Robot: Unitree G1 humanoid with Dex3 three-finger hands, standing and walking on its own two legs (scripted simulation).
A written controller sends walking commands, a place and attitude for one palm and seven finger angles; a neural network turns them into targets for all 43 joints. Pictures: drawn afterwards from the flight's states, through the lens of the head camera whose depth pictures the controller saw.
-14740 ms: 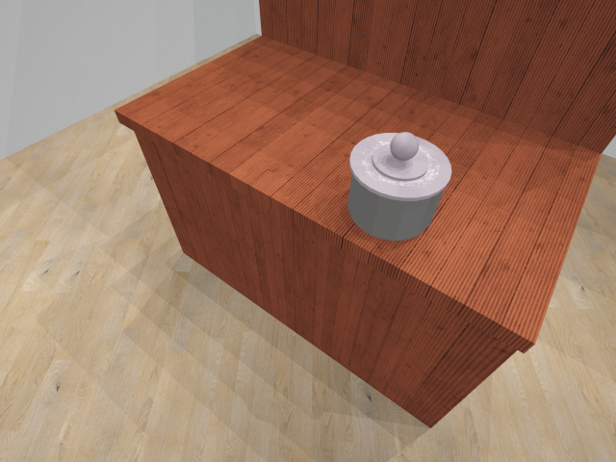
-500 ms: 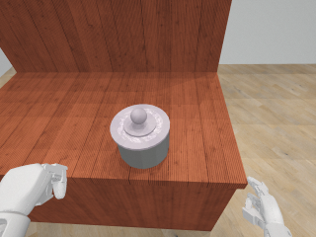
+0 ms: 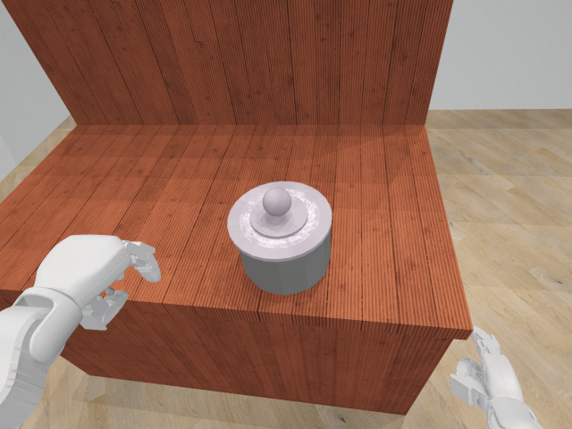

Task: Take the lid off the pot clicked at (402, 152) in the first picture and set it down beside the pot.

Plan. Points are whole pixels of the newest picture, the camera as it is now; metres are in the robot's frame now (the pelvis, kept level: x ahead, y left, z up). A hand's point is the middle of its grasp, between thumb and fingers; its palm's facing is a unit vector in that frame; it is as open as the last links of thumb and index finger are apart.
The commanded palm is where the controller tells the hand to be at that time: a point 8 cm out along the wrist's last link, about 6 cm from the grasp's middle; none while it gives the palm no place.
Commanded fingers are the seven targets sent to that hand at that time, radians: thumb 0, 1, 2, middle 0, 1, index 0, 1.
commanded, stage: reach forward and open the fingers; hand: left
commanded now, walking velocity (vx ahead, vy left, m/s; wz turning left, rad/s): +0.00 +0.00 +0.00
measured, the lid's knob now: (276, 201) +0.46 +0.07 +0.07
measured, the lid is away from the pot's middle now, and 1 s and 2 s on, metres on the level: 0.00 0.00 0.00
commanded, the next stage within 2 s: move the open hand above the knob in 0.40 s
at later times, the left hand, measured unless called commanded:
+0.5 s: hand (122, 233) +0.31 +0.25 +0.15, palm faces -0.11 -0.01 -0.99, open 10.2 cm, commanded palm +0.28 +0.24 +0.21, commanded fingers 0.00 -0.35 1.49 -0.82 -0.08 -0.82 -0.08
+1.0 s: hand (170, 212) +0.35 +0.20 +0.15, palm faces -0.14 -0.04 -0.99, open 10.3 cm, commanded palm +0.33 +0.19 +0.21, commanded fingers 0.00 -0.35 1.49 -0.82 -0.08 -0.82 -0.08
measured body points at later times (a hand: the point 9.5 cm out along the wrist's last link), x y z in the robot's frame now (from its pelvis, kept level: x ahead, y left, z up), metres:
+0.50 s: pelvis +0.00 +0.00 +0.00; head +0.01 -0.04 +0.45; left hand +0.31 +0.24 +0.21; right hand +0.23 -0.26 -0.07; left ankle +0.01 +0.09 -0.74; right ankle +0.02 -0.10 -0.74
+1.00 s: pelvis +0.00 +0.00 +0.00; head +0.01 -0.04 +0.45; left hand +0.35 +0.20 +0.20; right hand +0.23 -0.26 -0.08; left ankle +0.01 +0.09 -0.74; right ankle +0.02 -0.10 -0.74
